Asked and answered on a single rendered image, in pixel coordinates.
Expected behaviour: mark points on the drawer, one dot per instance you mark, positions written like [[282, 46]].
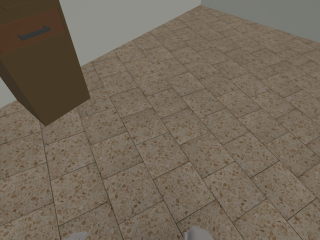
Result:
[[9, 41]]

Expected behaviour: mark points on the handle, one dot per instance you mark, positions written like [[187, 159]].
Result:
[[35, 33], [21, 5]]

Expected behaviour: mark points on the cabinet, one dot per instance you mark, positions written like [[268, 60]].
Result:
[[45, 76]]

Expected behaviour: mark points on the robot right thigh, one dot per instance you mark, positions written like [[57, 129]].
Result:
[[197, 234]]

